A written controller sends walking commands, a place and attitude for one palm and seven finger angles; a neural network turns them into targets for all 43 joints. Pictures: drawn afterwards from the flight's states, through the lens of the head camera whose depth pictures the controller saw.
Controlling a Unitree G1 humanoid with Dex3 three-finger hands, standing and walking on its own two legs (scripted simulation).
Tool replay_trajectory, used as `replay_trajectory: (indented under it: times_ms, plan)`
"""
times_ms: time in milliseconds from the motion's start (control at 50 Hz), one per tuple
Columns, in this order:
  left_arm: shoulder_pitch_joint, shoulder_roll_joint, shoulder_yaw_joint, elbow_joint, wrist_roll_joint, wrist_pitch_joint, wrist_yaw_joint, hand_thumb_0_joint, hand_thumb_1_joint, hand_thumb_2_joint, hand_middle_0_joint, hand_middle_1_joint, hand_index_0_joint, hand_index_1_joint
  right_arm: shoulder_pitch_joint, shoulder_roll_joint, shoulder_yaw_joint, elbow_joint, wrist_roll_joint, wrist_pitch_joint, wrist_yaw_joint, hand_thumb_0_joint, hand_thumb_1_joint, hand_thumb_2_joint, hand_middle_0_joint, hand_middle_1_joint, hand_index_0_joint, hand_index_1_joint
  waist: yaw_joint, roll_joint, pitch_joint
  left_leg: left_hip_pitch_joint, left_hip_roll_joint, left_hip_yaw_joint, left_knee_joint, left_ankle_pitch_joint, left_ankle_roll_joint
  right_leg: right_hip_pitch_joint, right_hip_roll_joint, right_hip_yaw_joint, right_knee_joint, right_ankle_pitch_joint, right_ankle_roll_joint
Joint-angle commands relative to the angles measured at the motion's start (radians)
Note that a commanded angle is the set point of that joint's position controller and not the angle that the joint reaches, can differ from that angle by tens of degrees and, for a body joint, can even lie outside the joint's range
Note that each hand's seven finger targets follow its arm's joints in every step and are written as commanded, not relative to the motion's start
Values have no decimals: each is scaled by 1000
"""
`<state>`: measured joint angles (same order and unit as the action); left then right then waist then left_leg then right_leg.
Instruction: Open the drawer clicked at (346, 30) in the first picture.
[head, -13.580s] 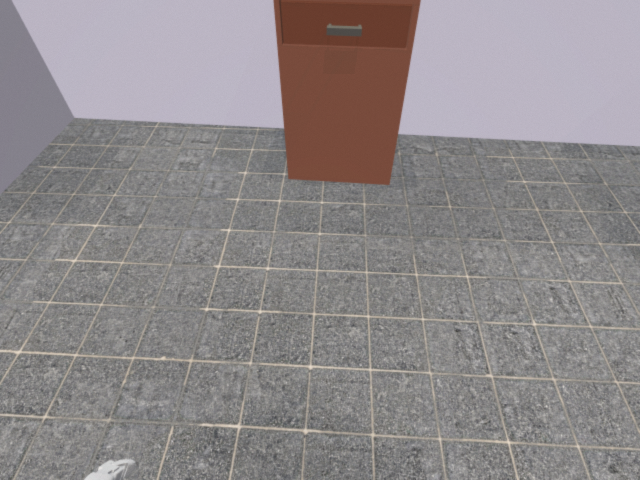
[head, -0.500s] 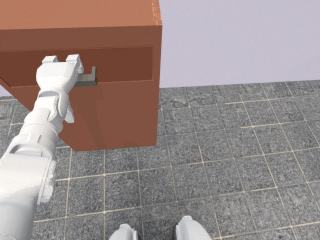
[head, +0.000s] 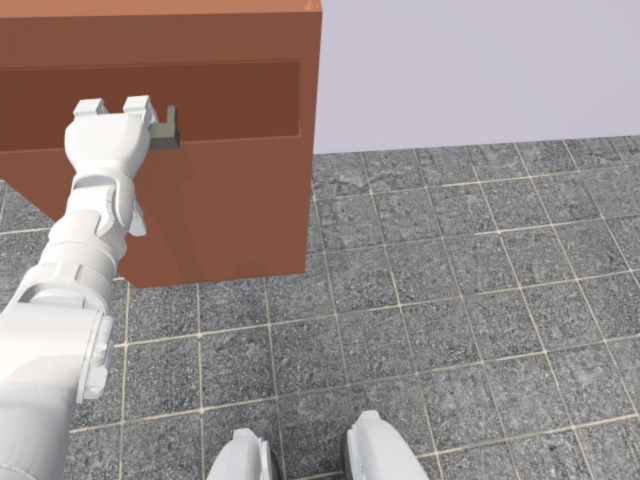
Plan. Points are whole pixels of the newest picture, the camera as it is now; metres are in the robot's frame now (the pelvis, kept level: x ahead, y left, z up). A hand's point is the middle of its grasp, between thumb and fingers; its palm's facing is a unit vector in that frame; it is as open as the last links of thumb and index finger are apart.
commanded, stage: lower the fingers behind the handle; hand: left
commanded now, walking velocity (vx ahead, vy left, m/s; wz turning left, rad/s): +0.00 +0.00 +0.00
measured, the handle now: (130, 126) +0.57 +0.20 +0.02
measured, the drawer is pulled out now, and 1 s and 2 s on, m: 0.00 0.00 0.04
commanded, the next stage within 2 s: close the thumb around the handle in 0.26 s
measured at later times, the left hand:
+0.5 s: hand (127, 171) +0.51 +0.21 +0.00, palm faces -0.06 -0.03 -1.00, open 13.4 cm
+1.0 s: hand (127, 170) +0.52 +0.21 +0.00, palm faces -0.08 -0.02 -1.00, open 6.0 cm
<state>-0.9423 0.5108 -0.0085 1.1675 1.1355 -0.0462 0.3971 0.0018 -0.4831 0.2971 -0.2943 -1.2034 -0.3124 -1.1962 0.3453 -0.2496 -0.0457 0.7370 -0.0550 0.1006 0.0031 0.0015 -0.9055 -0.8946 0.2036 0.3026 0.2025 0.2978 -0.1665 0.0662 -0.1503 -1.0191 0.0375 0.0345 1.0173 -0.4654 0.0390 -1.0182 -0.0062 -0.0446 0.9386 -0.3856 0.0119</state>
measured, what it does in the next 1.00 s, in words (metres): stands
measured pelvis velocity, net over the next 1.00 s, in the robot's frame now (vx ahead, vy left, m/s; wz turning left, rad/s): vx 0.01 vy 0.00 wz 0.00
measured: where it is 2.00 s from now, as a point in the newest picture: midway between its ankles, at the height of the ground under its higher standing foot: outside the picture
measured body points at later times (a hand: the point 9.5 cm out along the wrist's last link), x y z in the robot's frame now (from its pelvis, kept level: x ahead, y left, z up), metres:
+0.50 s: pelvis +0.01 +0.00 +0.00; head +0.15 +0.01 +0.43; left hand +0.51 +0.21 +0.06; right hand +0.00 -0.28 -0.12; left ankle -0.01 +0.09 -0.67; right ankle +0.02 -0.13 -0.67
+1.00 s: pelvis +0.01 +0.00 +0.00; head +0.15 +0.00 +0.43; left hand +0.51 +0.21 +0.06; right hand -0.01 -0.28 -0.12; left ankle -0.01 +0.09 -0.67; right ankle +0.02 -0.13 -0.67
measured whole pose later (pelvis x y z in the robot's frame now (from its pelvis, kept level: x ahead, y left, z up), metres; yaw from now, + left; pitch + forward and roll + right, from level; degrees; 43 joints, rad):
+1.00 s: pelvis +0.01 +0.00 +0.00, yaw +0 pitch +26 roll -3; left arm -0.89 0.51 -0.01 1.13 1.12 -0.07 0.37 0.00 0.67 0.79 -0.33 -1.30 -0.37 -1.30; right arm 0.36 -0.25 -0.06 0.74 -0.05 0.10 0.00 0.00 -0.91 -0.89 0.20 0.30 0.20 0.30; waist -0.15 0.07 -0.15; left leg -0.98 0.04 0.04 0.99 -0.47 0.03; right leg -0.98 0.00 -0.04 0.92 -0.39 0.01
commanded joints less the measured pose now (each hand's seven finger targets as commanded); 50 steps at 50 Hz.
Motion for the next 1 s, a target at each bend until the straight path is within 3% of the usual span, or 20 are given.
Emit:
replay_trajectory:
  times_ms: [0, 60, 120, 160, 220, 260, 280, 340, 400, 440, 500, 600, 620, 680, 740, 760, 800, 840, 860, 980]
  plan:
    - [-386, 244, 48, -181, -32, 12, -8, 0, -500, 300, -300, -1200, -300, -1200, 205, -188, -59, -37, 3, -4, -21, 0, -900, -900, 200, 300, 200, 300, -13, 42, -543, 442, -29, -65, -100, 511, 2, 266, 61, -9, -94, 328, -41]
    - [-359, 234, 42, -191, -34, -16, -25, 0, -500, 300, -300, -1200, -300, -1200, 201, -186, -57, -42, 4, -4, -26, 0, -900, -900, 200, 300, 200, 300, -8, 35, -489, 415, -29, -58, -104, 488, 5, 261, 60, -6, -100, 320, -40]
    - [-304, 240, 62, -205, -31, -49, -23, 0, -500, 300, -300, -1200, -300, -1200, 197, -184, -58, -47, 0, -4, -26, 0, -900, -900, 200, 300, 200, 300, 12, 40, -500, 414, -29, -57, -100, 514, 3, 271, 58, -4, -91, 339, -42]
    - [-305, 237, 62, -204, -28, -57, -10, 0, -500, 300, -300, -1200, -300, -1200, 193, -183, -60, -45, -1, -5, -25, 0, -900, -900, 200, 300, 200, 300, 6, 28, -454, 385, -29, -49, -100, 483, 4, 263, 58, -4, -93, 328, -41]
    - [-302, 251, 79, -231, -26, -67, 10, 0, -500, 300, -300, -1200, -300, -1200, 193, -185, -64, -47, -2, -5, -21, 0, -900, -900, 200, 300, 200, 300, 17, 43, -494, 399, -30, -52, -96, 506, 1, 271, 57, -5, -82, 340, -43]
    - [-300, 240, 71, -211, -24, -55, 23, 0, -500, 300, -300, -1200, -300, -1200, 189, -185, -66, -42, -2, -4, -18, 0, -900, -900, 200, 300, 200, 300, 9, 37, -473, 391, -31, -48, -93, 503, 1, 260, 58, -5, -83, 341, -43]
    - [-299, 256, 83, -218, -23, -50, 29, 0, -500, 300, -300, -1200, -300, -1200, 190, -187, -64, -43, -3, -1, -16, 0, -900, -900, 200, 300, 200, 300, 19, 40, -478, 399, -30, -53, -98, 512, -2, 264, 59, -9, -81, 340, -44]
    - [-335, 220, 54, -211, -22, -26, 40, 0, -500, 300, -300, -1200, -300, -1200, 192, -186, -68, -36, -2, 0, -11, 0, -900, -900, 200, 300, 200, 300, 2, 61, -488, 426, -28, -56, -93, 529, -5, 241, 60, -11, -84, 336, -44]
    - [-349, 243, 65, -179, -28, 0, 34, 0, -332, 372, -312, -1218, -312, -1218, 187, -192, -63, -33, -2, 5, -14, 0, -900, -900, 200, 300, 200, 300, -3, 29, -486, 408, -33, -53, -99, 509, -1, 264, 59, -8, -89, 340, -42]
    - [-371, 255, 60, -194, -22, 5, 27, 0, -220, 420, -320, -1230, -320, -1230, 192, -191, -62, -36, 2, 7, -18, 0, -900, -900, 200, 300, 200, 300, -2, 46, -509, 413, -35, -52, -102, 513, 0, 281, 57, -4, -89, 353, -42]
    - [-354, 215, 39, -185, -31, 5, 8, 0, -52, 492, -332, -1248, -332, -1248, 189, -185, -62, -40, 2, 7, -19, 0, -900, -900, 200, 300, 200, 300, -8, 36, -500, 431, -32, -54, -102, 529, 0, 275, 59, -6, -96, 354, -41]
    - [-365, 228, 40, -171, -30, -19, -9, 0, 228, 612, -352, -1278, -352, -1278, 186, -185, -58, -45, 5, -2, -28, 0, -900, -900, 200, 300, 200, 300, -13, 13, -458, 380, -36, -51, -106, 445, 6, 268, 57, -2, -101, 307, -41]
    - [-387, 214, 21, -177, -26, -25, -8, 0, 284, 636, -356, -1284, -356, -1284, 193, -184, -58, -45, 5, -4, -30, 0, -900, -900, 200, 300, 200, 300, -26, 28, -463, 390, -34, -53, -105, 449, 6, 255, 56, -1, -99, 310, -40]
    - [-342, 235, 45, -175, -27, -35, -8, 0, 452, 708, -368, -1302, -368, -1302, 192, -184, -58, -48, 2, -6, -29, 0, -900, -900, 200, 300, 200, 300, -2, 41, -480, 389, -36, -50, -98, 465, 3, 262, 58, -1, -90, 318, -42]
    - [-338, 219, 48, -207, -28, -46, 0, 0, 620, 780, -380, -1320, -380, -1320, 197, -182, -64, -44, 0, -9, -24, 0, -900, -900, 200, 300, 200, 300, 2, 61, -505, 422, -31, -54, -90, 508, -1, 254, 59, -3, -85, 334, -43]
    - [-347, 200, 30, -200, -27, -44, 3, 0, 676, 804, -384, -1326, -384, -1326, 199, -181, -65, -42, 0, -9, -23, 0, -900, -900, 200, 300, 200, 300, -8, 45, -501, 418, -29, -59, -91, 500, -1, 247, 60, -6, -85, 326, -42]
    - [-347, 215, 49, -197, -30, -43, 8, 0, 788, 852, -392, -1338, -392, -1338, 200, -183, -67, -36, -1, -9, -23, 0, -900, -900, 200, 300, 200, 300, -9, 20, -498, 411, -29, -58, -91, 503, 1, 259, 60, -5, -88, 336, -41]
    - [-331, 218, 46, -189, -28, -34, 9, 0, 900, 900, -400, -1350, -400, -1350, 200, -185, -65, -36, 1, -8, -19, 0, -900, -900, 200, 300, 200, 300, 1, 44, -493, 408, -31, -55, -95, 493, -1, 258, 60, -5, -88, 331, -43]
    - [-358, 207, 35, -210, -30, -34, 10, 0, 900, 900, -400, -1350, -400, -1350, 201, -183, -66, -36, 1, -9, -19, 0, -900, -900, 200, 300, 200, 300, -9, 44, -502, 409, -31, -53, -95, 492, 1, 265, 60, -4, -91, 337, -41]
    - [-323, 228, 56, -216, -35, -29, 5, 0, 900, 900, -400, -1350, -400, -1350, 197, -185, -66, -33, 1, -5, -18, 0, -900, -900, 200, 300, 200, 300, 6, 37, -504, 414, -32, -49, -105, 504, 1, 298, 60, -1, -99, 358, -41]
